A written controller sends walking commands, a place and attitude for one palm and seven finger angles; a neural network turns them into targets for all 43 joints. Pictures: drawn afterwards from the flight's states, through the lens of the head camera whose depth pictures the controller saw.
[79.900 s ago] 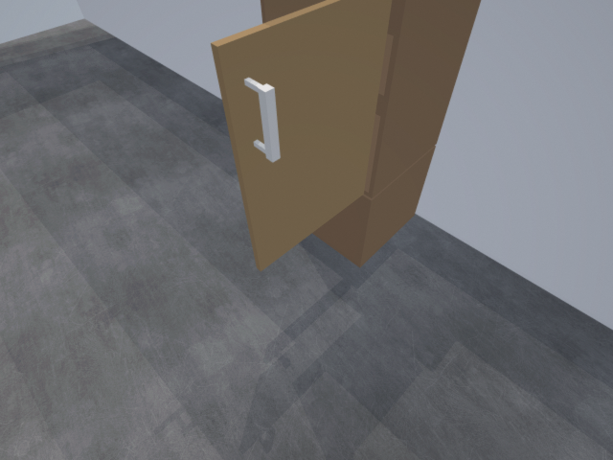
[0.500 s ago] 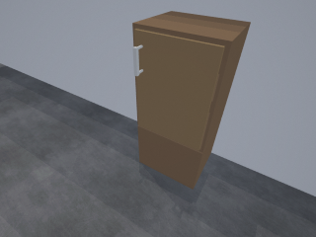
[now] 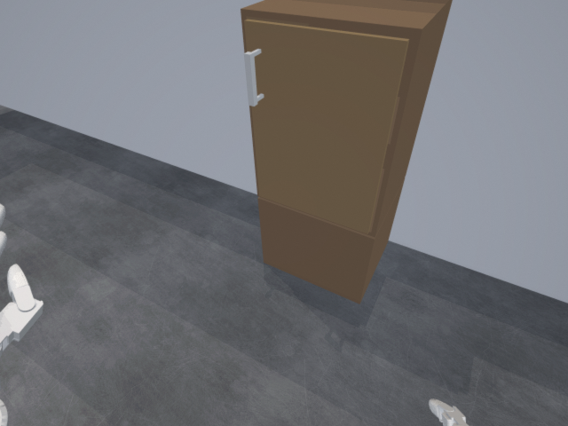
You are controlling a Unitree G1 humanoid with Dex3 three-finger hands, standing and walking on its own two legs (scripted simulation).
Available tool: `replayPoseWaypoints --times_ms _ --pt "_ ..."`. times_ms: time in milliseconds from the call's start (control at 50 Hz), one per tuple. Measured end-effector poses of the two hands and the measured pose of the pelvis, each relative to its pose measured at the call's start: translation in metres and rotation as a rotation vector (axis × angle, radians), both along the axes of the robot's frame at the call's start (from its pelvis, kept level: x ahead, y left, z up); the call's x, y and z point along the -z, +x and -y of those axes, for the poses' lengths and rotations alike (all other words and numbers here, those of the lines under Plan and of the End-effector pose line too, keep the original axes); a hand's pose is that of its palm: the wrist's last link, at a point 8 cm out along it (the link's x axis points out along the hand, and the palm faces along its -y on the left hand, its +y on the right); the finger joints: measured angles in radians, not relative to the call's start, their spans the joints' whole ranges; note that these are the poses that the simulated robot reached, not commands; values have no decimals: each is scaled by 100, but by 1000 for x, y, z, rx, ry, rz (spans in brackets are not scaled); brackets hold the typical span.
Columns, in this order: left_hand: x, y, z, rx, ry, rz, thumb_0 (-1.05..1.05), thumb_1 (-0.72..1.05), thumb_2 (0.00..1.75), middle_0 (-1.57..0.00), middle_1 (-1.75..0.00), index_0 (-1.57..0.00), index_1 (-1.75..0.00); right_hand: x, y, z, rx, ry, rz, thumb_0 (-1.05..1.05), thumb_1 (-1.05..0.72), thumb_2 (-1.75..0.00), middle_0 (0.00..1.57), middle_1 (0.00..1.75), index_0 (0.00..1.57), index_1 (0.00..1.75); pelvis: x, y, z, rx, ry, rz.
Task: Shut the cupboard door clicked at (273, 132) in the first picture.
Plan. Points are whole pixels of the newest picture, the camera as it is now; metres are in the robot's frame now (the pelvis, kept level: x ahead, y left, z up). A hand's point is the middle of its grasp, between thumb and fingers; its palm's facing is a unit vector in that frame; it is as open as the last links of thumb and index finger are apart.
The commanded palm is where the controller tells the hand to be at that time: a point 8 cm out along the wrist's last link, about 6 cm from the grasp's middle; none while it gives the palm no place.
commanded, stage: stop stepping back and stand still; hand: left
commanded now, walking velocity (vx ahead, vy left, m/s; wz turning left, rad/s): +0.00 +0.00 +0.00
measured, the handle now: (255, 77) +0.95 +0.15 +0.13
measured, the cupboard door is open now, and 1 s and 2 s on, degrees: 0 0 0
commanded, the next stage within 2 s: let the arm hang, fingers relaxed in 0.58 s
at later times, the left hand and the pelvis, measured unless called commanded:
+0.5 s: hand (34, 302) +0.21 +0.30 +0.15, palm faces +0.42 -0.79 -0.45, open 7.4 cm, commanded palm +0.15 +0.34 +0.19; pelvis +0.01 +0.04 +0.01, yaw +0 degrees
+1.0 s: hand out of the picture +0.05 +0.22 -0.16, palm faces +0.00 -0.99 -0.17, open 7.3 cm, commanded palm none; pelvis +0.00 +0.05 +0.01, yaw +1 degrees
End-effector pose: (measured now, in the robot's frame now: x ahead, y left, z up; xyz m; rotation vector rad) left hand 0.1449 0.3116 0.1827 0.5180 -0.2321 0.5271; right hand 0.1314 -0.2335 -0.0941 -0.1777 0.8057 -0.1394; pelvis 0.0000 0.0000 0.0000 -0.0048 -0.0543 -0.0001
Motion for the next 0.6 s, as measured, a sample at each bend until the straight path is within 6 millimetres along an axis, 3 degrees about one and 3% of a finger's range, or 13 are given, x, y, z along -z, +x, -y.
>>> replayPoseWaypoints --times_ms 60,100,220,300,400,480,540,600 --pt "22 0 4 29 -78 -72 1 89 89 -20 -30 -20 -30 -12 -5 1 -8 -54 -19 2 -91 -90 20 30 21 30 -5 -4 -3 -2 13 -2" --pt "21 2 7 69 -88 -44 2 89 89 -21 -30 -21 -30 -22 -6 2 -15 -106 -16 2 -91 -90 20 30 21 30 -6 -5 -6 -7 14 -3" --pt "-33 7 -3 177 92 182 2 88 89 -21 -30 -21 -30 -37 2 -5 21 -174 64 2 -91 -90 20 30 20 30 -1 -5 -25 -10 -19 -1" --pt "-53 13 -25 123 198 156 1 88 89 -21 -30 -21 -30 -33 9 -25 42 -85 91 2 -91 -90 20 30 20 30 -6 4 -31 -18 -19 -26" --pt "-19 21 -43 38 114 -47 1 89 89 -21 -30 -20 -30 -14 15 -46 21 10 52 2 -91 -90 20 30 20 30 -7 10 -36 -4 -18 -48" --pt "12 22 -32 58 -13 -141 1 89 89 -20 -30 -20 -30 -8 16 -55 -5 17 4 2 -91 -90 20 30 20 30 -7 12 -40 -5 -13 -47" --pt "14 22 -21 108 -45 -121 2 89 89 -21 -30 -21 -30 -12 20 -56 -17 -9 -2 2 -91 -90 20 30 21 30 -8 14 -41 -6 -9 -41" --pt "-2 24 -20 140 -4 -51 2 88 89 -21 -30 -21 -30 -21 28 -56 -19 -33 23 2 -91 -90 20 30 21 30 -9 15 -42 -7 -10 -37"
